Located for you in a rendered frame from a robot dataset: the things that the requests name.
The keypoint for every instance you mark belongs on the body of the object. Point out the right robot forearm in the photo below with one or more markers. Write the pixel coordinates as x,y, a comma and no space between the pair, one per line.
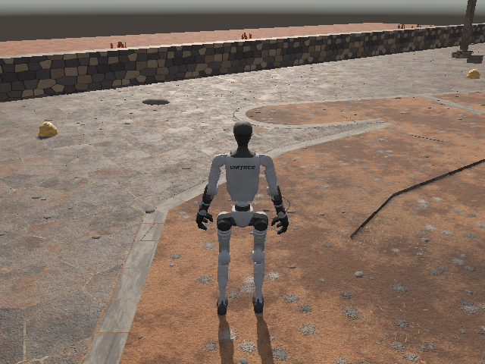
278,204

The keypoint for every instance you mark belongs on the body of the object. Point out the right robot upper arm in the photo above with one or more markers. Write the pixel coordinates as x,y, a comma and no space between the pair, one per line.
270,174

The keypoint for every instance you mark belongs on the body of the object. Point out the robot right hand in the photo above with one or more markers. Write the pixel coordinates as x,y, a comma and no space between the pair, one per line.
283,222

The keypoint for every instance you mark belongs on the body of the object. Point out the left robot upper arm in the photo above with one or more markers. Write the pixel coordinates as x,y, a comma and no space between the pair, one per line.
215,172

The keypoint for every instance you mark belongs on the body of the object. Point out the robot left hand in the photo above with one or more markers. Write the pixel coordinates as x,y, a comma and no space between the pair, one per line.
200,219

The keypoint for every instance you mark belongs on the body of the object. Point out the robot right shin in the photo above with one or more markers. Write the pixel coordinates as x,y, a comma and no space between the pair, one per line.
258,272

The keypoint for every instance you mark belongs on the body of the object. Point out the left robot thigh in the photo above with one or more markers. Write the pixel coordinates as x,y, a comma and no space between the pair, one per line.
224,226

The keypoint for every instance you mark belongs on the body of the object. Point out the left robot forearm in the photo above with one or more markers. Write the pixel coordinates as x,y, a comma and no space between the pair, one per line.
205,203

